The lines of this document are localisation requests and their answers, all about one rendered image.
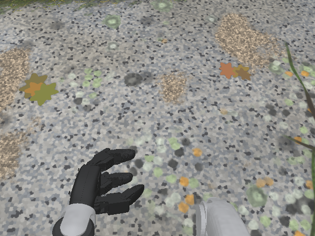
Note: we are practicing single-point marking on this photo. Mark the left robot hand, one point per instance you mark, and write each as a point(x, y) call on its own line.
point(90, 184)

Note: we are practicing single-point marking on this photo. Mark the right robot thigh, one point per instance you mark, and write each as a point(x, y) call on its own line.
point(219, 218)

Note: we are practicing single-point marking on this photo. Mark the robot left forearm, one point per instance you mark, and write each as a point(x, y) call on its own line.
point(75, 220)

